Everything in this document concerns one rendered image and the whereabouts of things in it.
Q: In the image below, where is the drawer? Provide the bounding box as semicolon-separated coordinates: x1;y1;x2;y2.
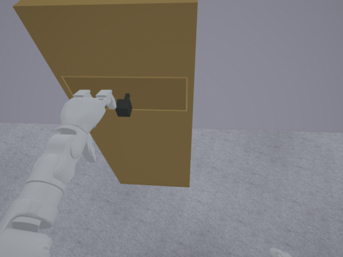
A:
63;76;188;110

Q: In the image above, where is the handle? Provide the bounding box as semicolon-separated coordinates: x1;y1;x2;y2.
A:
115;93;132;117

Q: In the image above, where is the left robot upper arm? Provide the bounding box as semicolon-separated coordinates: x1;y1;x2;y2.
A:
0;228;53;257

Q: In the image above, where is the robot left forearm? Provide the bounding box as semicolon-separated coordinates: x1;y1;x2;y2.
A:
0;125;88;236

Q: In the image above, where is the cabinet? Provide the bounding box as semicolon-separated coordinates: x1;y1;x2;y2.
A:
13;0;198;187

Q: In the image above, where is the left robot hand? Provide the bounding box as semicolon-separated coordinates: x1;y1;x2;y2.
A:
61;90;116;163

